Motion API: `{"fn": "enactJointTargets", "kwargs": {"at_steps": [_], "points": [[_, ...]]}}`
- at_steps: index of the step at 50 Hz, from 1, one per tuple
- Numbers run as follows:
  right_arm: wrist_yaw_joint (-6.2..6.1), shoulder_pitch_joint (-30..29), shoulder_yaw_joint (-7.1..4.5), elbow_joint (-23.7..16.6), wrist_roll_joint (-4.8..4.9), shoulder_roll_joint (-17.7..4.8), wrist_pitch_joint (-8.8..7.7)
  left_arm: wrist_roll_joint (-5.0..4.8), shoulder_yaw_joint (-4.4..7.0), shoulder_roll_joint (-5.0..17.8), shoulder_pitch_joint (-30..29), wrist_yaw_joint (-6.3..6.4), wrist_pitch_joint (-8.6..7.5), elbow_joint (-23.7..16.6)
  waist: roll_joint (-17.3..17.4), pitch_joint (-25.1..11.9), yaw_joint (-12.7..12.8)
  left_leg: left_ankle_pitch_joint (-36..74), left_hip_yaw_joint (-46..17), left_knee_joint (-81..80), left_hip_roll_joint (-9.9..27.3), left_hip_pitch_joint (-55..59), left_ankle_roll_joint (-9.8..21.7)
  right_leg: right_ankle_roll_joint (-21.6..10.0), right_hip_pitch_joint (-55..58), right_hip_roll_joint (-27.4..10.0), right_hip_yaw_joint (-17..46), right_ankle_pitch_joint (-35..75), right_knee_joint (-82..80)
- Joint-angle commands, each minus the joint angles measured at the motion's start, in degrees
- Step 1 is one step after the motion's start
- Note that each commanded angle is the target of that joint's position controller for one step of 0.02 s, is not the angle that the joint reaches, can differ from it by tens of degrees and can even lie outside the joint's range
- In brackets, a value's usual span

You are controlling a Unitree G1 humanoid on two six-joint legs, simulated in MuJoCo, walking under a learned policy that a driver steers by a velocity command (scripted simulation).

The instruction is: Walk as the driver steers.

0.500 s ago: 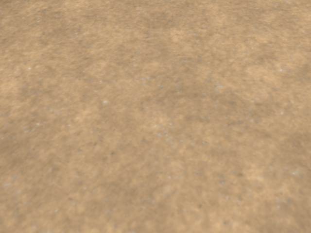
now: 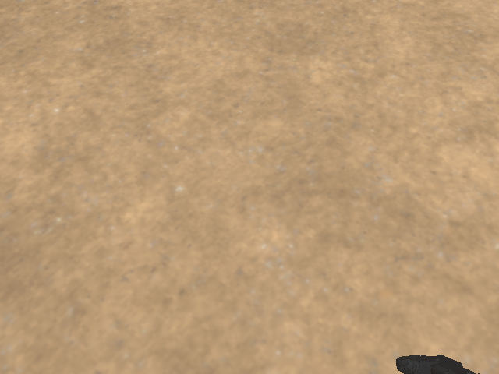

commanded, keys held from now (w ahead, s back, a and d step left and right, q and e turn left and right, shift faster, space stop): w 0.28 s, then w+q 0.72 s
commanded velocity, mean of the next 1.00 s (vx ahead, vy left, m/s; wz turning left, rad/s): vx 0.50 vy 0.00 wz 0.30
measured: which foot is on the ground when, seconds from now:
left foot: up 0.00-0.02, down 0.04-0.58, up 0.60-1.00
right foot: down 0.00-0.04, up 0.06-0.56, down 0.58-1.00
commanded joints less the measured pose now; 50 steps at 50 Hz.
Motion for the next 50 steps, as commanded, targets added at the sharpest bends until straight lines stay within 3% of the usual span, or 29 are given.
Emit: {"fn": "enactJointTargets", "kwargs": {"at_steps": [1, 2, 3, 4, 5, 6, 8, 9, 12, 15, 19, 24, 26, 27, 28, 29, 30, 31, 32, 33, 35, 36, 39, 42, 46, 50], "points": [[-1.87, 24.29, -3.69, 5.23, -0.51, -9.86, -1.01, 0.11, 2.04, 10.67, -3.68, 0.38, -0.19, -2.77, -4.60, -11.10, -14.36, -1.98, -4.28, -4.83, 1.27, 30.76, 4.33, -0.37, -13.05, -14.02, 1.51, 63.85, 31.27], [-2.41, 31.66, -4.95, 6.14, -1.58, -14.56, -1.03, 0.15, 1.38, 7.59, -2.53, 0.09, -0.27, -4.24, 3.44, -17.51, -15.19, -9.17, -20.72, -5.21, 15.70, 40.97, 7.84, -0.66, -22.76, -8.54, -1.96, 34.02, 51.24], [-1.73, 28.48, -5.04, 5.93, -1.04, -14.48, -0.50, -1.19, 1.24, 3.96, 5.13, -0.59, 0.08, -3.56, 12.28, -20.52, -8.65, -13.32, -49.12, -13.17, 26.74, 50.12, 17.14, 1.03, -42.59, 0.98, 0.45, -6.28, 69.34], [-1.08, 21.80, -4.74, 5.01, 0.88, -11.55, -0.40, 0.36, 2.00, 8.83, -0.66, -0.41, 0.21, -4.43, 2.66, -11.50, -8.08, -22.56, -44.63, -18.48, 23.90, 41.25, 15.69, -0.39, -48.37, -3.64, 3.45, -0.58, 68.52], [-0.83, 17.07, -3.86, 4.18, 1.03, -8.27, -0.78, 0.51, 2.38, 9.38, -6.28, -0.84, -0.03, -6.05, 0.68, -4.72, -6.71, -22.33, -37.09, -21.23, 22.05, 32.51, 13.95, -0.57, -48.24, -5.90, 3.20, 4.04, 65.40], [-0.64, 15.88, -3.22, 4.84, 0.56, -5.74, -1.35, 0.56, 2.41, 8.39, -7.84, -1.06, 0.00, -6.29, -2.39, -0.52, -4.59, -15.97, -31.88, -23.38, 19.80, 25.18, 11.84, -0.44, -45.54, -7.69, 3.06, 5.66, 61.40], [-1.05, 17.41, -2.31, 6.89, 0.28, -3.76, -2.62, 1.41, 1.94, 5.46, -6.56, -1.68, 1.51, -5.80, -1.31, -0.04, -1.55, -7.23, -23.56, -24.84, 15.65, 18.24, 8.45, 0.86, -39.41, -9.75, 2.92, 6.81, 55.88], [-1.10, 19.07, -2.29, 7.85, 0.37, -4.02, -3.21, 1.48, 1.80, 4.44, -6.37, -1.97, 2.01, -5.67, -0.63, -0.16, -1.21, -3.43, -21.20, -25.22, 14.76, 17.33, 8.10, 1.38, -38.67, -9.90, 2.11, 7.37, 54.44], [-0.99, 22.68, -2.62, 9.76, 0.64, -6.49, -3.92, 1.41, 1.92, 4.85, -12.64, -2.45, 2.79, -7.99, 0.77, 1.17, -1.53, 1.03, -16.18, -27.27, 13.12, 17.53, 7.38, 2.85, -43.61, -11.67, -0.12, 12.84, 48.53], [-0.90, 26.56, -2.22, 10.84, 0.90, -6.26, -3.67, 1.06, 1.88, 5.40, -21.69, -2.53, 2.89, -10.86, 0.94, 2.25, -3.90, 7.60, -13.78, -27.24, 11.37, 20.49, 5.47, 4.18, -47.94, -12.27, -2.12, 19.96, 39.36], [-1.40, 31.80, -1.93, 12.14, 0.72, -6.63, -3.28, 0.62, 1.40, 4.85, -29.84, -2.58, 2.81, -13.34, 2.41, 1.44, -6.79, 14.54, -14.12, -24.44, 10.71, 26.11, 3.71, 5.51, -47.74, -9.97, -3.44, 25.01, 28.99], [-2.24, 33.98, -2.26, 12.38, -0.22, -8.15, -2.60, 0.25, 1.33, 5.96, -36.81, -2.24, 2.04, -16.54, 3.88, 1.04, -8.29, 21.27, -17.84, -18.10, 12.93, 34.72, 5.54, 5.25, -47.59, -7.58, -2.75, 19.75, 21.83], [-2.55, 31.57, -2.76, 11.76, -0.39, -9.28, -2.43, -0.04, 1.75, 7.25, -33.30, -1.97, 1.27, -16.29, 4.69, -0.02, -5.60, 25.97, -18.48, -14.09, 13.32, 34.04, 4.38, 3.95, -40.39, -6.28, -2.29, 15.42, 17.82], [-2.44, 30.12, -3.02, 11.37, -0.24, -9.94, -2.47, -0.03, 2.30, 8.36, -27.88, -1.60, 0.78, -14.76, 4.78, -2.34, -3.21, 30.98, -18.05, -9.09, 12.41, 32.50, 3.39, 2.98, -32.49, -4.70, -2.74, 13.80, 15.37], [-2.08, 28.86, -3.06, 11.00, 0.27, -9.77, -2.55, 0.46, 3.19, 10.16, -18.63, -0.98, 0.04, -11.99, 2.55, -7.33, 0.83, 30.18, -15.91, 0.95, 9.77, 28.60, 2.15, 1.43, -19.82, -5.00, -2.40, 16.37, 11.89], [-1.76, 27.81, -2.50, 8.89, 1.10, -7.39, -2.85, 2.10, 4.46, 14.50, -8.56, -0.05, -0.59, -10.67, -1.80, -15.33, 4.40, 15.15, -13.83, 15.93, 6.56, 18.06, 1.08, -1.39, -4.40, -16.24, 8.47, 10.39, 11.34], [-1.98, 33.98, -1.27, 7.15, 3.39, -0.56, -2.50, 3.13, 5.79, 19.67, -6.52, -0.03, -0.03, -11.10, -14.74, -23.87, 1.73, -22.95, -7.58, 34.15, -2.20, -1.22, -1.29, -7.97, 10.92, -32.50, 31.93, 7.75, 8.14], [-2.48, 32.31, -2.86, 7.90, 1.64, -7.45, -1.84, 1.75, 5.21, 14.91, -9.52, -0.33, 0.87, -11.62, -8.54, -20.94, 0.99, -24.52, -10.64, 40.19, 0.69, -6.07, -0.48, -8.34, 5.29, -31.24, 36.78, 3.00, 4.16], [-2.19, 28.42, -3.50, 7.31, 1.01, -8.10, -1.55, 1.26, 4.10, 10.68, -14.34, -0.47, 0.80, -12.14, -4.51, -11.94, -0.99, -19.00, -11.23, 40.19, 3.35, -6.89, -0.44, -6.69, -3.10, -28.70, 27.60, 3.17, 2.68], [-1.68, 25.86, -3.41, 6.70, 0.78, -6.63, -1.42, 1.14, 3.61, 8.37, -17.03, -0.67, 0.44, -12.14, -2.91, -7.41, -1.94, -15.36, -10.94, 38.23, 5.20, -5.63, -0.83, -5.38, -9.96, -26.09, 20.36, 8.24, 0.53], [-0.65, 24.75, -3.67, 6.14, -0.50, -5.26, -0.02, 0.74, 3.07, 6.33, -17.14, -0.33, -0.23, -10.84, -5.41, -3.94, -4.17, -13.11, -10.26, 35.56, 7.11, -2.66, -1.78, -2.76, -17.23, -22.00, 10.61, 14.70, -2.05], [-0.22, 24.75, -3.64, 5.89, -0.70, -4.30, 0.73, 0.54, 3.01, 6.02, -16.08, -0.33, -0.72, -10.14, -5.84, -3.90, -4.74, -12.37, -9.81, 35.39, 7.17, -1.91, -2.08, -2.49, -18.40, -21.56, 8.13, 17.71, -2.57], [0.71, 20.25, -3.59, 3.50, -0.92, -3.44, 1.92, -0.10, 3.29, 6.57, -13.15, -0.42, -1.87, -8.58, -5.37, -2.83, -5.35, -7.92, -8.95, 34.46, 8.04, -6.06, -2.61, -2.71, -18.30, -21.26, 2.02, 24.14, -4.20], [1.45, 13.63, -3.34, 0.62, -0.84, -3.68, 2.14, 0.34, 3.36, 6.91, -10.80, -0.49, -1.92, -7.52, -4.90, -1.16, -4.76, -1.69, -7.94, 29.02, 8.52, -9.96, -3.26, -2.70, -17.64, -20.34, -3.35, 27.55, -4.88], [2.42, 4.68, -2.35, -2.84, -0.73, -3.17, 1.74, 0.39, 3.56, 8.52, -8.93, -0.33, -1.80, -6.80, -4.85, 0.56, -3.12, 5.25, -4.30, 14.25, 7.68, -6.65, -2.98, -1.95, -16.99, -19.68, -9.10, 29.98, -4.92], [2.81, -0.90, -2.28, -5.42, -1.12, -4.34, 1.71, 0.50, 4.09, 10.49, -5.20, 0.31, -0.84, -5.35, -4.66, 1.68, -1.57, 0.19, -0.86, 6.73, 6.52, -5.05, -0.83, -1.60, -9.86, -21.95, -11.90, 34.22, -2.75]]}}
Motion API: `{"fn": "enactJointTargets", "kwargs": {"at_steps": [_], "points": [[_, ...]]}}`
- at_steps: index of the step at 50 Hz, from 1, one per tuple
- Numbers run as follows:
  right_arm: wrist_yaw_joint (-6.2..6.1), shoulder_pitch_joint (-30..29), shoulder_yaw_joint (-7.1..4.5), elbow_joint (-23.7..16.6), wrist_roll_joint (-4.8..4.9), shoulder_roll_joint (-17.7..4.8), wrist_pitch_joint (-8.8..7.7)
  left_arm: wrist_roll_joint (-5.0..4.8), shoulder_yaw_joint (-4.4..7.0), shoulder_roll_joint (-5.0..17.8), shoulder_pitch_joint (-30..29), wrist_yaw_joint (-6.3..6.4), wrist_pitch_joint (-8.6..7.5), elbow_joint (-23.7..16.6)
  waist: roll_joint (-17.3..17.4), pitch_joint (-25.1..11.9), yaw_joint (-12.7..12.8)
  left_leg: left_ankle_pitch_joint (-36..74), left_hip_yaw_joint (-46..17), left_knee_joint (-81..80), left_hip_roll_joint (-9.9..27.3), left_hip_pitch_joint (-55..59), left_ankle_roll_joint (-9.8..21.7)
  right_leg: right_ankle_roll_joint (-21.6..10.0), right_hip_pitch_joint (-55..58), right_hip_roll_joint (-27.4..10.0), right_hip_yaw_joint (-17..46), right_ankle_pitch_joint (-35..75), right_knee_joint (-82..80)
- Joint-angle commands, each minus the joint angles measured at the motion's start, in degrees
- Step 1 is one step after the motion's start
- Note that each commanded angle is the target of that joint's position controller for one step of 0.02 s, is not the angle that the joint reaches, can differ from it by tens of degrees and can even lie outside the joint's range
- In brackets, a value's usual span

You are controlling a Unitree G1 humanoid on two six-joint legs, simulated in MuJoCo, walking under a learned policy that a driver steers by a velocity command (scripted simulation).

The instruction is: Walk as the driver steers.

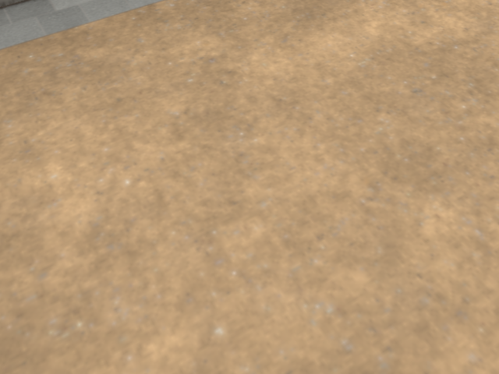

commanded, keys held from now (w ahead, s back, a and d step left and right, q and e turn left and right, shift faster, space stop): w+q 0.58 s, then w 0.42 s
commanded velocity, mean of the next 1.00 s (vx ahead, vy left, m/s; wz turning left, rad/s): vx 0.50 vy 0.00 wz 0.46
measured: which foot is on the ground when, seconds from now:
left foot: up 0.00-0.10, down 0.12-0.68, up 0.70-1.00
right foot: down 0.00-0.12, up 0.14-0.66, down 0.68-1.00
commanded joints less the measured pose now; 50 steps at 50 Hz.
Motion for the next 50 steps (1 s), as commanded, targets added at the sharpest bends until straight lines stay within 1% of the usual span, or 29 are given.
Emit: {"fn": "enactJointTargets", "kwargs": {"at_steps": [1, 3, 4, 5, 6, 7, 8, 9, 10, 11, 13, 15, 17, 23, 28, 29, 31, 32, 33, 34, 35, 36, 37, 38, 39, 41, 43, 47, 50], "points": [[0.24, -5.35, -0.21, -5.07, -0.35, -2.63, -0.61, 0.07, 1.81, 9.07, 1.27, 0.69, 0.18, -2.06, -5.95, 3.06, -0.90, -4.52, 3.06, -4.65, -1.60, 1.59, 2.02, -6.29, 0.50, -16.87, 3.87, 32.43, -1.86], [-0.23, -2.71, -0.71, -4.71, -0.64, -3.49, -0.55, 0.15, 2.22, 10.69, 1.44, 0.98, 1.08, -1.69, -7.21, 0.74, -2.33, -10.70, 5.29, -6.46, -5.21, 7.28, 4.06, -5.60, 2.99, -16.99, 1.62, 49.21, 6.18], [-0.49, 1.74, -1.26, -3.55, -0.63, -4.34, -0.74, 0.16, 2.47, 11.60, 1.37, 1.03, 1.69, -1.64, -7.49, -1.97, -4.17, -12.98, 5.85, -7.78, -7.54, 12.28, 5.34, -5.45, 3.48, -16.86, 0.90, 55.12, 13.87], [-0.99, 9.49, -2.12, -1.18, -0.80, -5.56, -1.27, -0.08, 2.58, 12.15, 0.81, 0.92, 2.32, -2.04, -6.21, -6.49, -7.42, -11.94, 5.71, -11.54, -9.79, 22.07, 6.95, -4.66, 0.39, -16.17, -0.16, 53.66, 25.45], [-1.93, 19.39, -3.81, 1.73, -1.46, -9.67, -1.68, 0.04, 2.32, 11.40, 0.48, 0.75, 2.52, -3.49, -1.48, -12.69, -11.49, -15.62, -3.44, -14.72, -4.79, 37.13, 9.72, -2.64, -10.94, -14.78, -0.30, 38.80, 42.05], [-2.81, 18.88, -5.31, 0.78, -1.00, -16.54, -1.57, -0.43, 0.82, 4.09, 1.94, -0.63, 2.04, -8.07, 12.64, -17.04, -7.39, -18.16, -33.29, -18.23, 13.27, 55.16, 17.42, 1.09, -38.00, -4.64, 1.54, -12.49, 62.17], [-3.29, 22.03, -5.39, -0.21, 0.42, -16.73, -0.73, -0.15, 1.98, 9.54, -5.79, -0.93, 1.25, -10.27, 4.59, -19.00, -10.80, -17.44, -46.65, -26.27, 15.83, 55.37, 18.86, 1.47, -45.55, -1.00, 14.25, -14.03, 67.98], [-3.83, 19.26, -4.99, 0.98, 0.71, -15.21, -0.49, -0.80, 1.81, 9.05, -10.63, -1.15, 0.56, -11.85, 1.82, -10.35, -9.35, -11.50, -36.11, -26.97, 14.10, 49.80, 16.95, 0.71, -49.38, -4.47, 16.42, -6.75, 65.96], [-3.97, 16.14, -4.28, 0.88, 1.29, -12.07, -0.82, -0.94, 1.43, 8.40, -9.62, -1.01, -0.03, -11.22, -0.90, -5.61, -6.57, -3.36, -29.92, -27.58, 11.79, 41.47, 14.74, 0.48, -45.97, -6.50, 16.38, -1.95, 60.09], [-4.01, 13.16, -3.80, 0.35, 1.49, -10.24, -1.32, -0.25, 1.55, 8.21, -8.71, -0.82, 0.35, -10.35, -2.65, -3.54, -4.07, 2.95, -25.23, -28.14, 8.60, 35.57, 12.78, 0.72, -41.73, -7.68, 16.75, -0.88, 56.17], [-3.95, 11.17, -2.95, -0.20, 2.08, -8.10, -2.41, 1.44, 1.49, 7.52, -6.11, -1.01, 2.59, -9.88, -1.81, -4.29, -1.22, 9.34, -20.47, -29.18, 5.10, 29.90, 11.90, 1.97, -35.50, -8.08, 17.15, -0.82, 52.39], [-3.69, 13.19, -3.08, 0.42, 2.34, -9.03, -3.38, 1.62, 1.38, 6.61, -7.37, -1.44, 3.98, -10.76, -1.70, -3.90, -0.84, 11.40, -18.84, -30.02, 3.34, 27.94, 11.90, 3.01, -35.67, -7.55, 16.40, 0.78, 49.26], [-3.63, 15.89, -3.31, 0.92, 2.14, -10.06, -3.59, 1.53, 1.28, 6.45, -11.97, -1.57, 4.49, -12.55, -0.90, -2.16, -2.07, 8.94, -18.97, -31.33, 2.40, 27.27, 11.12, 3.78, -38.61, -7.32, 15.96, 5.15, 45.05], [-3.87, 23.81, -3.22, 2.18, 1.98, -10.25, -3.47, 1.11, 0.90, 7.14, -24.51, -1.87, 4.42, -17.05, 1.09, -0.39, -6.65, 9.68, -21.89, -30.32, 2.01, 34.37, 8.80, 3.91, -45.20, -5.14, 16.80, 15.38, 32.16], [-4.67, 27.56, -3.18, 2.58, 1.17, -10.82, -3.24, 0.48, 0.00, 7.25, -32.17, -2.37, 3.38, -20.81, 2.27, 0.58, -8.87, 17.68, -24.46, -25.82, 2.76, 39.33, 8.44, 2.43, -43.68, -1.97, 16.43, 14.93, 23.44], [-4.93, 27.17, -3.28, 2.38, 1.06, -11.26, -3.22, 0.31, -0.03, 7.65, -32.09, -2.35, 3.10, -21.27, 2.66, 0.61, -8.44, 18.97, -25.26, -24.90, 3.10, 39.47, 7.89, 1.85, -41.49, -1.52, 16.78, 14.33, 21.52], [-5.24, 24.20, -3.32, 1.86, 1.10, -11.91, -3.38, 0.22, 0.20, 8.55, -26.44, -2.05, 2.55, -19.98, 3.39, -0.42, -5.35, 24.39, -24.22, -22.44, 3.05, 36.96, 5.59, -0.15, -30.84, -0.07, 16.11, 12.29, 16.87], [-5.05, 23.21, -3.32, 1.82, 1.09, -12.33, -3.64, 0.24, 0.78, 9.77, -21.01, -1.54, 2.23, -18.22, 3.24, -2.81, -3.24, 31.91, -23.33, -17.67, 2.19, 35.70, 4.37, -1.37, -22.61, 1.75, 15.10, 10.20, 15.98], [-4.60, 22.52, -3.23, 2.09, 1.33, -12.43, -3.96, 0.34, 1.43, 10.89, -12.95, -0.87, 1.64, -15.82, 1.07, -6.94, 0.68, 34.28, -20.73, -8.01, -0.50, 34.20, 3.15, -2.82, -12.43, 1.96, 14.46, 11.90, 12.53], [-4.12, 22.90, -2.51, 1.34, 1.63, -9.93, -4.43, 1.35, 2.17, 13.54, -4.47, 0.02, 1.01, -14.72, -2.00, -13.43, 3.98, 21.70, -18.73, 5.60, -3.33, 26.77, 2.16, -5.29, 0.67, -6.67, 23.05, 5.50, 11.93], [-4.03, 30.23, -1.40, 0.51, 3.49, -4.02, -4.41, 2.66, 3.48, 19.31, -0.33, 0.32, 1.23, -14.45, -15.18, -21.23, 1.19, -16.74, -12.55, 24.85, -12.45, 10.36, -0.41, -12.49, 15.67, -23.16, 49.46, 2.17, 9.17], [-4.36, 31.69, -1.77, 1.72, 1.72, -8.03, -4.13, 0.97, 3.50, 17.06, -2.42, -0.41, 2.09, -13.70, -14.13, -19.76, -0.46, -26.79, -12.72, 31.07, -11.77, 3.81, 0.02, -14.86, 11.46, -24.66, 62.41, -3.29, 2.55], [-4.28, 26.96, -1.93, 1.90, 0.84, -8.82, -3.67, 0.22, 2.48, 12.10, -8.05, -0.67, 2.22, -14.57, -7.07, -9.54, -2.12, -21.34, -12.74, 32.16, -8.43, 2.05, -0.05, -14.01, 2.07, -22.34, 54.06, -7.23, 1.12], [-3.81, 21.99, -1.63, 1.00, 0.40, -8.39, -3.64, 0.17, 1.63, 8.61, -11.04, -1.01, 1.99, -14.62, -2.54, -4.75, -2.01, -17.70, -12.07, 29.07, -6.58, 2.69, -0.15, -12.53, -4.58, -18.99, 45.50, -3.34, 0.07], [-3.38, 19.93, -1.52, 0.33, 0.32, -7.65, -3.42, 0.43, 1.24, 7.71, -11.51, -1.01, 1.71, -13.91, -3.70, -2.87, -2.73, -16.53, -11.55, 26.25, -5.20, 3.66, -0.29, -10.99, -7.95, -16.19, 39.36, 2.49, -0.97], [-2.60, 20.13, -1.18, 0.35, -0.36, -6.62, -2.46, 0.07, 1.01, 7.63, -9.75, -1.10, 0.87, -11.78, -6.89, -2.58, -4.02, -16.07, -10.50, 23.06, -4.37, 6.58, -0.97, -9.99, -11.45, -13.18, 32.35, 12.31, -2.24], [-2.24, 19.27, -0.91, 0.04, -0.55, -5.90, -2.06, -0.49, 1.14, 8.16, -7.20, -1.52, -0.17, -10.14, -6.96, -3.14, -4.42, -15.18, -9.48, 21.09, -4.18, 5.44, -1.43, -10.83, -10.87, -12.87, 29.34, 18.85, -2.99], [-1.52, 9.07, 0.23, -3.22, -0.61, -4.69, -2.09, -0.77, 1.14, 8.35, -4.35, -1.68, -0.21, -8.07, -6.46, -0.50, -3.06, -7.40, -5.40, 10.73, -0.69, 0.06, -3.15, -11.13, -10.34, -11.51, 24.14, 18.88, -6.78], [-1.12, 1.89, 1.40, -5.18, -0.10, -3.14, -2.43, -0.94, 1.24, 9.06, -1.81, -1.80, -0.02, -6.64, -6.67, 0.20, -1.22, -1.63, -2.43, -0.31, -0.69, 3.65, -3.73, -9.82, -10.96, -9.78, 20.33, 21.53, -6.78]]}}
Over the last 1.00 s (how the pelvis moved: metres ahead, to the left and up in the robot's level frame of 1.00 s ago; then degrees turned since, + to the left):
0.52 0.00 0.02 21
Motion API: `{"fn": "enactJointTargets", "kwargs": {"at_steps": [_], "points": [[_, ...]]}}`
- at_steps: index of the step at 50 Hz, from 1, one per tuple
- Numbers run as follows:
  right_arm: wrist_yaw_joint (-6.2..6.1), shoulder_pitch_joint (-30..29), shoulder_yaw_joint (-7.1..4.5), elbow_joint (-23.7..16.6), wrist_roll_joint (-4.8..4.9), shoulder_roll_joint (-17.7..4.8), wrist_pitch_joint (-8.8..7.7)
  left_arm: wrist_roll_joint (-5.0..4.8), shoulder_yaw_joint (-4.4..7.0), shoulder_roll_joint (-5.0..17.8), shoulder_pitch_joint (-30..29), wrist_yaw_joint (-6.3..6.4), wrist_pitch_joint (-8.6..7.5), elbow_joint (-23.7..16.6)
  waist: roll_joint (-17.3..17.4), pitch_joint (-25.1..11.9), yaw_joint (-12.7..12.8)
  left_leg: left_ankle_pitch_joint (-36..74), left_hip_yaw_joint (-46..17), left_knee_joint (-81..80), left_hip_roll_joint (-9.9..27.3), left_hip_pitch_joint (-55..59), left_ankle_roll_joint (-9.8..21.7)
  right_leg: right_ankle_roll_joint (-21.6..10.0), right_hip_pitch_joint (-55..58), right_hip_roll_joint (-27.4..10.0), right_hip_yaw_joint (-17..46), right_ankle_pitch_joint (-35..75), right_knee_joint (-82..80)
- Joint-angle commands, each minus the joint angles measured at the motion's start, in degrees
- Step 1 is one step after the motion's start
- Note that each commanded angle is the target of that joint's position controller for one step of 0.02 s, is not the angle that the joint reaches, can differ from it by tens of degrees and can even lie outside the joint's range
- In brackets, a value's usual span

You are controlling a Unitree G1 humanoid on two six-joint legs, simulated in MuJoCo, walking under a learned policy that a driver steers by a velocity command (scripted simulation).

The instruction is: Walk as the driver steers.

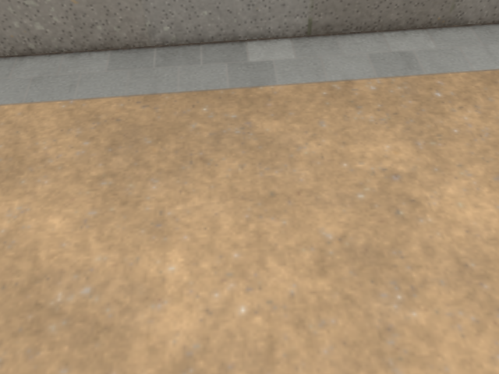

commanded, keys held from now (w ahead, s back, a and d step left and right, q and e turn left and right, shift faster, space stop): w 0.02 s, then w+e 0.98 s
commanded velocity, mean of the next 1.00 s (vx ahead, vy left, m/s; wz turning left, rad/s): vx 0.50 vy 0.00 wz -0.42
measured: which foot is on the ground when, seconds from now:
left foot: up 0.00-0.16, down 0.18-0.72, up 0.74-1.00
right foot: down 0.00-0.20, up 0.22-0.70, down 0.72-1.00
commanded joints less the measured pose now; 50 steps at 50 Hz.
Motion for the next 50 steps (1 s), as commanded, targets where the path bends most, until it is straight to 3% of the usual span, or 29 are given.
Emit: {"fn": "enactJointTargets", "kwargs": {"at_steps": [1, 3, 6, 7, 8, 9, 10, 11, 12, 13, 14, 15, 19, 24, 27, 30, 33, 34, 35, 36, 37, 38, 39, 40, 41, 42, 44, 47, 50], "points": [[0.36, -6.05, 0.69, -4.72, 0.46, -1.10, -0.80, -0.18, 1.43, 7.84, -0.24, 0.00, -0.90, -2.43, -7.54, 1.74, -0.42, 5.19, 3.61, -9.09, -0.21, 3.49, -0.64, -7.07, -3.63, -13.08, 7.12, 16.36, -6.50], [0.08, -8.76, 0.67, -5.59, 0.60, -1.75, -0.97, -0.14, 1.46, 8.41, 2.12, 0.10, -0.61, -1.38, -7.25, 1.96, 0.40, 4.71, 4.19, -12.46, -1.09, 5.61, -0.59, -6.96, -2.24, -14.17, 8.52, 18.84, -4.67], [-0.60, -8.22, 0.28, -5.82, 0.61, -2.95, -1.60, 0.23, 1.75, 9.77, 2.29, 0.54, 0.04, -0.72, -7.35, 1.67, -0.78, 0.25, 3.75, -16.64, -2.45, 9.48, 0.47, -6.48, 0.68, -15.98, 11.35, 22.89, -0.02], [-0.94, -4.96, -0.06, -4.83, 0.44, -3.49, -2.01, 0.21, 1.84, 10.19, 1.74, 0.69, 0.24, -0.63, -7.15, 0.51, -2.50, -1.00, 3.87, -19.41, -3.53, 14.21, 0.98, -5.88, 0.72, -15.65, 11.61, 25.63, 3.56], [-1.53, 1.65, -0.74, -2.51, -0.09, -4.76, -2.71, -0.09, 1.68, 9.71, 1.53, 0.71, 0.39, -0.43, -4.85, -2.74, -5.49, 0.04, 3.70, -23.71, -4.20, 23.74, 2.11, -4.79, -1.02, -13.17, 9.69, 28.46, 11.84], [-2.39, 10.72, -1.90, -0.43, -1.24, -8.23, -3.46, -0.49, 1.12, 7.85, 0.85, 0.63, 0.19, -1.55, -0.98, -9.18, -9.12, -3.04, -3.55, -24.98, 2.83, 37.09, 4.39, -3.41, -8.25, -9.88, 7.37, 20.68, 24.43], [-3.14, 16.46, -3.14, -0.44, -2.24, -13.77, -3.44, -1.81, -0.32, 1.75, 2.69, 0.57, 0.05, -4.36, 9.23, -16.39, -9.77, -9.30, -23.63, -28.56, 19.27, 52.14, 8.13, -0.98, -24.95, -2.66, 1.95, -6.68, 42.03], [-3.06, 16.09, -3.67, 0.14, -0.29, -13.99, -2.36, -1.06, 0.96, 5.97, 4.68, 1.15, 0.88, -3.84, 10.38, -17.10, -8.56, -12.11, -34.54, -32.98, 23.16, 48.71, 11.60, -1.58, -31.45, -1.03, 3.87, -19.59, 50.70], [-2.79, 11.42, -2.40, -0.62, 0.37, -8.85, -2.09, -0.27, 1.66, 7.72, 1.92, 1.21, 1.59, -3.20, 3.94, -9.26, -6.66, -15.14, -27.33, -33.85, 19.87, 42.34, 10.40, -2.17, -33.13, -4.62, 6.60, -15.64, 53.22], [-2.54, 7.68, -1.60, -0.97, 0.80, -5.51, -2.46, -0.17, 1.44, 6.04, -0.33, 0.63, 1.71, -3.31, 2.68, -3.84, -5.40, -11.95, -19.98, -36.20, 16.78, 35.74, 9.15, -1.87, -32.67, -6.47, 6.65, -11.33, 51.85], [-2.54, 5.63, -1.18, -1.03, 0.78, -3.74, -2.81, 0.00, 1.52, 5.24, -1.11, 0.25, 2.16, -3.11, 2.88, -1.67, -4.08, -7.98, -14.48, -38.11, 14.27, 31.74, 7.33, -1.39, -30.92, -7.59, 6.26, -8.82, 50.17], [-2.81, 5.42, -0.96, -0.54, 0.99, -3.04, -3.23, 0.79, 1.73, 5.11, -1.23, -0.17, 2.88, -3.10, 3.79, -0.29, -2.96, -3.65, -10.46, -39.08, 12.69, 29.05, 6.43, -0.70, -29.75, -8.31, 6.06, -7.52, 49.37], [-3.05, 7.70, -1.55, 1.34, 1.65, -3.90, -4.88, 1.20, 1.83, 3.35, -4.94, -1.43, 4.52, -4.66, 1.74, 0.08, -1.50, 7.66, -1.45, -40.96, 11.48, 28.85, 6.71, 0.89, -32.60, -8.85, 5.19, -0.90, 49.65], [-3.09, 10.92, -1.67, 3.58, 1.31, -3.67, -4.76, 1.23, 1.30, 2.53, -14.39, -2.29, 4.77, -8.27, 1.26, 2.70, -2.64, 12.14, 6.58, -41.39, 10.18, 30.26, 6.85, 1.86, -36.59, -8.98, 3.40, 8.32, 39.43], [-3.30, 12.71, -2.01, 4.60, 1.28, -5.00, -4.60, 1.42, 0.54, 2.01, -20.49, -2.96, 4.60, -10.61, 1.45, 3.89, -4.14, 14.75, 10.14, -40.89, 10.65, 31.57, 6.37, 0.76, -33.66, -8.29, 0.15, 11.54, 30.05], [-3.65, 15.39, -2.40, 6.07, 1.16, -6.21, -3.89, 1.69, 0.42, 2.66, -24.05, -3.24, 4.51, -12.52, 1.11, 4.63, -5.10, 20.73, 12.45, -38.25, 12.13, 36.88, 5.67, -1.57, -32.36, -7.08, -2.66, 7.57, 24.75], [-4.11, 15.40, -2.86, 6.71, 0.96, -8.33, -2.79, 1.91, 0.99, 3.81, -21.69, -2.69, 4.53, -12.57, 2.71, 1.88, -3.31, 43.85, 15.48, -28.12, 12.51, 40.96, 4.50, -4.94, -25.50, -2.41, -6.11, -1.08, 22.19], [-4.16, 15.25, -3.13, 6.81, 0.90, -9.32, -2.18, 1.89, 1.52, 4.68, -17.52, -2.35, 4.33, -11.56, 3.03, -0.82, -1.40, 50.28, 16.08, -20.56, 12.48, 41.39, 4.38, -6.38, -20.64, -0.09, -6.70, -4.09, 21.27], [-4.11, 14.88, -3.29, 6.59, 1.10, -10.01, -1.58, 2.06, 2.35, 5.86, -10.40, -1.82, 3.78, -9.49, 2.09, -5.11, 1.74, 48.43, 16.78, -9.43, 11.93, 38.71, 3.74, -8.00, -11.60, 2.05, -6.30, -3.75, 17.76], [-3.96, 14.27, -3.06, 5.36, 1.07, -9.35, -1.45, 2.73, 3.94, 9.56, -0.71, -0.91, 3.37, -6.53, -2.13, -10.76, 6.06, 34.15, 17.06, 6.59, 10.48, 27.93, 1.82, -10.61, 3.38, -1.79, 1.41, -5.43, 14.11], [-2.76, 16.38, -1.51, 1.12, 1.64, -1.92, -1.92, 2.47, 5.78, 17.13, -1.08, -0.08, 3.52, -7.07, -16.40, -15.32, 2.23, -16.40, 15.81, 27.65, 0.38, 1.46, -1.83, -18.67, 21.67, -20.02, 31.10, -6.71, 11.04], [-2.43, 9.51, -2.41, -1.00, 1.17, -6.55, -2.71, 0.51, 5.94, 17.59, 0.83, 0.10, 4.24, -8.11, -9.48, -18.51, 5.10, -22.16, 2.22, 34.86, -4.17, -6.57, -2.37, -21.15, 23.03, -23.45, 47.20, -4.78, 2.68], [-2.16, 5.13, -2.22, -2.48, 1.66, -6.14, -3.37, 0.30, 5.56, 16.13, -1.95, 0.61, 4.53, -7.23, -6.10, -10.04, 3.86, -15.78, -0.34, 33.39, -0.38, -11.02, -1.64, -19.39, 17.82, -22.16, 36.94, -0.29, 1.95], [-2.27, 5.80, -1.81, -2.05, 1.83, -5.57, -4.00, -0.07, 4.70, 12.65, -4.66, 0.85, 4.33, -7.11, -3.00, -4.69, 1.35, -11.06, -0.05, 27.49, 1.84, -8.35, -1.38, -17.06, 9.41, -20.02, 30.66, 6.19, 1.31], [-2.43, 6.56, -1.93, -1.32, 1.30, -5.44, -3.74, -0.14, 4.09, 10.55, -7.36, 1.00, 3.94, -7.41, -1.37, -1.90, -1.18, -9.92, -0.25, 22.94, 3.17, -4.54, -1.59, -14.76, 3.19, -16.77, 25.79, 11.79, 0.63], [-2.41, 8.08, -1.86, -1.15, 0.22, -5.27, -2.70, -0.51, 3.53, 8.97, -9.24, 1.10, 3.55, -7.70, -1.90, -1.62, -3.24, -9.72, -0.52, 20.31, 3.68, -0.59, -2.31, -13.84, -1.04, -14.33, 22.29, 15.68, -0.24], [-2.05, 9.15, -1.81, -1.11, -0.59, -4.48, -0.72, -0.71, 3.23, 8.71, -8.90, 0.78, 2.33, -7.77, -2.41, -2.67, -4.42, -9.79, 0.08, 17.13, 3.36, 2.40, -3.48, -13.82, -3.97, -12.17, 19.51, 20.73, -0.89], [-1.70, 4.31, -1.55, -3.15, -0.44, -3.53, 0.33, -0.58, 3.67, 10.55, -5.90, 0.61, 1.65, -7.06, -3.50, -0.89, -3.52, -4.41, 1.17, 10.34, 3.09, -0.41, -4.80, -13.01, -5.73, -10.15, 18.24, 18.36, -2.66], [-1.56, -3.05, -1.39, -5.57, -0.20, -3.77, 0.35, -0.60, 3.68, 10.51, -2.23, 0.63, 1.76, -6.48, -5.01, 0.78, -0.82, 2.41, 1.03, 1.78, 2.46, -4.15, -5.38, -11.32, -3.36, -9.26, 19.35, 15.97, -2.92]]}}
Over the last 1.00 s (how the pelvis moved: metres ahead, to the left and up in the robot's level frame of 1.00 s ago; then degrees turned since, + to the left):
0.53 0.11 0.01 27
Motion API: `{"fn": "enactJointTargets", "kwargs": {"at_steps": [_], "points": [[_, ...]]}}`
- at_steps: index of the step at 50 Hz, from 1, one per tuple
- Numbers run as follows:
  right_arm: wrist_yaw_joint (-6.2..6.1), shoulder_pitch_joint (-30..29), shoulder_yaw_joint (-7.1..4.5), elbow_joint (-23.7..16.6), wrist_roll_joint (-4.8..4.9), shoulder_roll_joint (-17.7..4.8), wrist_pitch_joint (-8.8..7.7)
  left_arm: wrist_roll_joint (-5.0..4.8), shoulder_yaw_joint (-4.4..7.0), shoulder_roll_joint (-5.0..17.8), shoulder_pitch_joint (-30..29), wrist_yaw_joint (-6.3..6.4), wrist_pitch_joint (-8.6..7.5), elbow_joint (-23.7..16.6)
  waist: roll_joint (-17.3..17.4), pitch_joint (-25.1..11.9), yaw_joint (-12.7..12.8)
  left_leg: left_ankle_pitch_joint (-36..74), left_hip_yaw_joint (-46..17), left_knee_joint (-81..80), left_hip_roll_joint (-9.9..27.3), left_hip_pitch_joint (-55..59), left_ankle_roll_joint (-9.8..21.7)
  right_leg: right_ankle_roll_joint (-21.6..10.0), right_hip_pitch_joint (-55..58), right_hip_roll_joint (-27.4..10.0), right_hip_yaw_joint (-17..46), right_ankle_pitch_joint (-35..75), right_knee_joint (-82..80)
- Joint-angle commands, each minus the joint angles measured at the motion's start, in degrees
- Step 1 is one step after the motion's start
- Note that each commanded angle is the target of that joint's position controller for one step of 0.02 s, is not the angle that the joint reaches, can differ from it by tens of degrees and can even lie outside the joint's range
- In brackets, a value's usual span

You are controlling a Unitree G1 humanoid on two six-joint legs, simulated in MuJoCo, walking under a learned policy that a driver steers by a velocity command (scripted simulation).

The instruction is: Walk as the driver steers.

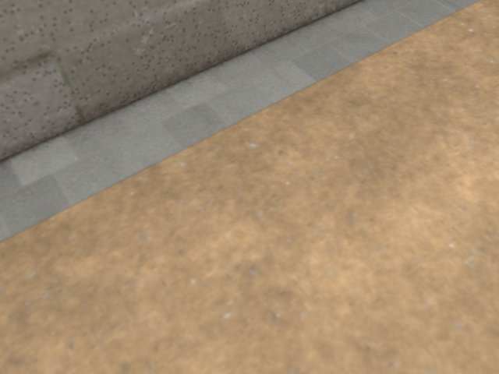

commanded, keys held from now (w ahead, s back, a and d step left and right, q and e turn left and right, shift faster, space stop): w+e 0.10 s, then e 0.66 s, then w+e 0.24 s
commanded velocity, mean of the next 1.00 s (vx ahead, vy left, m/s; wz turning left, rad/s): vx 0.21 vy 0.00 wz -0.60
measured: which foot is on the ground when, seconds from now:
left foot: up 0.00-0.22, down 0.24-0.70, up 0.72-1.00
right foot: down 0.00-0.24, up 0.26-0.68, down 0.70-1.00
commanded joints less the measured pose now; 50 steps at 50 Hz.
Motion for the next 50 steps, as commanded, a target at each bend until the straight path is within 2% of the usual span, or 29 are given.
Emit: {"fn": "enactJointTargets", "kwargs": {"at_steps": [1, 5, 7, 9, 10, 11, 12, 13, 14, 15, 16, 17, 18, 19, 22, 26, 31, 33, 34, 35, 36, 37, 38, 39, 40, 41, 42, 45, 50], "points": [[0.21, -3.85, -0.67, -4.33, 0.19, -3.88, -0.13, -0.08, 1.97, 8.60, 2.38, 0.23, -0.96, -3.08, -4.44, -0.49, 0.56, 6.99, 1.66, -6.91, -1.85, -2.02, -0.68, -6.39, 1.07, -14.21, 13.60, 16.30, -6.31], [0.63, -10.64, -0.09, -6.86, 0.66, -3.95, -0.78, 0.37, 2.05, 9.11, 6.22, 0.70, -0.81, -2.65, -5.04, -0.39, 3.20, 9.57, 1.58, -14.79, -4.18, -2.32, -0.16, -5.80, 6.10, -14.72, 15.59, 20.86, -3.10], [0.42, -11.80, 0.12, -7.76, 0.92, -4.11, -1.39, 0.68, 2.10, 9.51, 6.78, 1.15, -0.42, -2.56, -5.35, 0.06, 3.24, 8.42, 1.88, -18.47, -6.31, 0.38, 0.70, -4.52, 7.12, -14.52, 15.63, 31.04, 1.23], [-0.14, -7.43, -0.11, -6.95, 1.07, -5.28, -2.16, 0.85, 2.24, 10.06, 4.74, 1.64, -0.13, -3.26, -6.58, -1.49, 0.94, 6.37, 1.30, -23.00, -8.51, 9.34, 2.29, -1.43, 5.55, -13.48, 16.09, 38.14, 6.31], [-0.64, -2.79, -0.58, -5.53, 1.09, -6.63, -2.54, 0.79, 2.33, 10.47, 3.00, 1.67, -0.24, -3.86, -6.93, -3.42, -1.04, 5.94, 1.39, -25.29, -9.93, 16.28, 3.30, 0.28, 4.15, -12.26, 16.52, 41.55, 10.34], [-1.29, 3.29, -1.01, -4.05, 0.88, -7.81, -3.26, 0.08, 2.38, 10.83, 1.01, 1.41, -0.61, -4.30, -5.72, -5.98, -4.61, 11.60, 1.56, -30.29, -9.35, 25.19, 4.51, 2.03, 1.88, -9.56, 15.34, 41.70, 17.91], [-1.99, 11.10, -1.69, -3.26, 0.01, -10.87, -4.19, -0.95, 1.73, 8.36, 0.26, 1.06, -1.18, -5.98, -2.42, -12.39, -7.66, 19.85, -5.47, -30.02, 0.08, 39.66, 6.89, 3.77, -5.76, -6.59, 13.87, 27.63, 30.69], [-2.21, 13.04, -2.54, -4.33, -0.76, -15.93, -3.66, -3.05, 0.48, 1.88, 7.97, 1.77, -0.81, -7.48, 11.28, -21.92, -4.30, 48.83, -24.33, -25.98, 21.21, 55.19, 13.88, 5.53, -19.77, 2.18, 5.10, -23.51, 49.37], [-1.82, 12.45, -2.77, -4.63, 1.43, -13.82, -2.40, -0.67, 1.44, 8.08, 11.21, 2.54, 0.25, -6.35, 9.27, -26.40, -3.14, 51.92, -31.31, -26.28, 22.27, 51.32, 17.94, 5.24, -21.36, -0.43, 4.03, -25.80, 56.65], [-1.75, 8.64, -1.38, -5.55, 1.84, -8.44, -1.95, 0.36, 1.97, 9.17, 8.09, 2.44, 1.17, -5.33, 3.83, -19.40, -2.19, 46.62, -23.62, -27.94, 18.46, 44.37, 16.96, 5.81, -22.17, -2.96, 4.28, -21.13, 57.92], [-1.79, 5.49, -0.25, -5.62, 1.85, -4.73, -1.77, 0.88, 1.80, 8.35, 4.60, 1.85, 1.75, -5.63, 1.95, -12.69, -1.90, 42.58, -15.58, -30.20, 14.24, 38.21, 14.87, 6.71, -23.17, -4.74, 2.98, -18.29, 55.58], [-2.03, 3.85, 0.19, -5.68, 1.60, -3.81, -1.56, 1.10, 1.77, 7.39, 3.08, 1.14, 2.53, -5.94, 3.79, -9.74, -1.31, 38.55, -10.86, -32.31, 11.27, 34.34, 13.29, 7.55, -23.03, -6.25, 2.53, -16.39, 53.82], [-2.33, 3.41, 0.15, -5.34, 1.73, -4.30, -1.45, 1.51, 1.72, 6.72, 2.94, 0.34, 3.57, -6.06, 6.35, -7.53, -0.73, 37.02, -7.42, -34.29, 9.38, 30.27, 13.19, 8.48, -21.67, -6.75, 1.77, -14.99, 52.87], [-2.27, 3.21, -0.15, -4.98, 1.62, -5.25, -1.47, 1.47, 1.56, 6.06, 3.23, -0.18, 4.34, -6.11, 7.06, -6.95, -0.22, 37.33, -4.77, -35.29, 8.62, 27.48, 13.53, 8.95, -20.09, -6.36, 0.79, -13.73, 52.91], [-2.20, 3.32, -0.73, -4.63, 1.19, -6.47, -1.62, 1.08, 1.34, 5.30, 1.16, -0.70, 5.26, -7.53, 6.00, -8.05, 0.53, 34.78, -1.02, -36.67, 9.39, 25.37, 14.95, 9.28, -19.59, -6.61, -0.18, -11.69, 50.01], [-2.27, 2.77, -1.22, -4.51, 1.08, -7.21, -0.56, 1.46, 0.48, 4.40, -4.85, -1.58, 6.33, -10.44, 7.17, -6.56, -0.17, 18.42, 3.09, -38.88, 9.54, 22.47, 14.36, 8.78, -18.27, -9.42, -2.24, -7.40, 39.41], [-1.72, 4.77, -2.52, -4.10, 0.84, -10.30, 1.10, 1.04, 0.01, 4.97, -9.91, -2.14, 6.22, -13.24, 8.08, -5.90, -2.48, 5.97, 5.02, -36.84, 11.17, 22.12, 12.70, 7.26, -11.51, -8.96, -6.07, -10.32, 26.06], [-1.57, 4.87, -2.97, -3.89, 1.34, -11.34, 1.94, 0.96, 0.02, 4.74, -9.31, -2.06, 5.49, -13.64, 6.82, -5.65, -1.75, 3.62, 6.37, -32.65, 11.19, 22.04, 10.53, 5.99, -7.23, -7.97, -7.25, -8.57, 17.48], [-1.47, 6.08, -3.01, -3.39, 1.33, -10.83, 2.41, 1.12, 0.20, 5.11, -7.53, -1.74, 4.84, -12.88, 4.14, -5.80, -1.24, 1.91, 8.05, -28.27, 10.03, 20.28, 7.98, 5.19, -3.04, -6.97, -6.51, -6.06, 11.72], [-1.10, 9.06, -2.81, -2.75, 1.03, -9.00, 2.97, 1.67, 0.77, 7.66, -5.59, -0.96, 3.97, -12.45, -5.63, -5.21, -0.98, -4.01, 12.03, -17.74, 6.29, 16.47, 4.14, 3.86, -0.04, -12.28, 3.60, -3.81, 1.57], [-0.83, 9.84, -1.36, -6.58, 1.20, -3.84, 3.60, 1.57, 2.43, 16.20, -6.86, -0.29, 3.61, -14.83, -22.32, -3.66, -3.10, -26.32, 14.66, -3.52, -3.92, 1.85, -0.79, -2.58, 2.80, -29.19, 28.05, 12.43, -2.27], [-1.83, 3.49, -1.90, -7.43, 0.90, -7.39, 4.54, 1.26, 3.61, 17.08, -1.75, 0.11, 3.93, -13.72, -14.04, -4.66, 2.88, -26.10, 4.96, 4.45, -5.31, 0.77, -0.52, -8.84, -0.64, -30.18, 26.93, 18.01, -1.31], [-1.89, 2.67, -1.95, -7.53, 1.76, -6.95, 4.88, 1.33, 2.73, 14.37, -3.05, 0.44, 4.12, -12.88, -11.49, -3.17, 0.75, -21.45, 2.19, 6.77, -4.65, 0.88, -0.15, -8.49, -2.05, -26.50, 22.13, 17.07, -0.72], [-1.57, 3.89, -2.06, -6.76, 2.01, -7.09, 4.46, 1.03, 2.01, 11.73, -6.29, 0.58, 4.39, -12.90, -10.04, -2.64, -1.30, -15.50, 0.93, 5.07, -3.75, 2.10, 0.40, -6.18, -3.40, -21.89, 18.11, 5.68, -2.28], [-1.21, 4.45, -2.46, -6.22, 1.29, -8.07, 3.92, 0.91, 1.64, 10.28, -8.94, 0.61, 4.56, -13.38, -10.93, -3.18, -2.22, -11.64, 1.28, 4.01, -3.85, 2.56, 0.78, -4.48, -3.04, -18.48, 16.69, -5.58, -3.90], [-0.71, 5.48, -2.81, -5.38, 0.32, -8.90, 3.75, 0.71, 1.27, 8.90, -9.62, 0.66, 4.50, -13.83, -12.03, -3.63, -2.11, -9.27, 2.10, 4.78, -4.35, 2.81, 0.76, -4.50, -2.54, -16.80, 16.50, -11.42, -5.33], [-0.25, 5.27, -3.00, -5.24, 0.06, -9.11, 3.72, 0.59, 1.00, 8.22, -8.75, 0.38, 4.29, -13.75, -10.99, -4.01, -1.85, -8.31, 2.00, 4.73, -4.77, 2.45, 0.73, -4.78, -1.61, -16.58, 17.72, -14.88, -6.48], [0.50, 2.75, -2.64, -5.77, 0.41, -7.28, 3.31, 0.71, 1.54, 9.33, -4.62, -0.12, 3.13, -12.33, -7.89, -2.77, -0.72, -7.09, 1.31, -0.52, -5.20, 0.15, 0.32, -5.89, 1.55, -17.26, 20.83, -16.82, -7.83], [0.50, -0.57, -2.15, -6.44, 0.67, -6.47, 1.96, 1.19, 2.08, 10.50, -0.89, -0.17, 1.89, -10.90, -8.41, -1.92, 0.91, -7.45, 0.73, -10.64, -6.39, 2.60, 0.39, -7.24, 1.17, -17.11, 23.67, -17.20, -6.81]]}}
Over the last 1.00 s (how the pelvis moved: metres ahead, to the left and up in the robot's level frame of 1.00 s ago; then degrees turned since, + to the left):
0.48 -0.09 0.00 -30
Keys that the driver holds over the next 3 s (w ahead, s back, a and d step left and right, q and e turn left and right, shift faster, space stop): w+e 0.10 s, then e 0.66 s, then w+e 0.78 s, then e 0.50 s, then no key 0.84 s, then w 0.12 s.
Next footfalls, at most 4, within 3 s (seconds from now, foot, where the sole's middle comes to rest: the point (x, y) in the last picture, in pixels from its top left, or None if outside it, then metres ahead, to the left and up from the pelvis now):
0.24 left None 0.32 0.12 -0.78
0.70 right None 0.21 -0.09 -0.78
1.16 left None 0.40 0.02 -0.78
1.62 right None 0.43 -0.36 -0.78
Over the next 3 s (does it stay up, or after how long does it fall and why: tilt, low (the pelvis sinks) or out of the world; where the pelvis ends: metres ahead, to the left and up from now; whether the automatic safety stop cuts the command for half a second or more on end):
stays up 0.51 -0.35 0.00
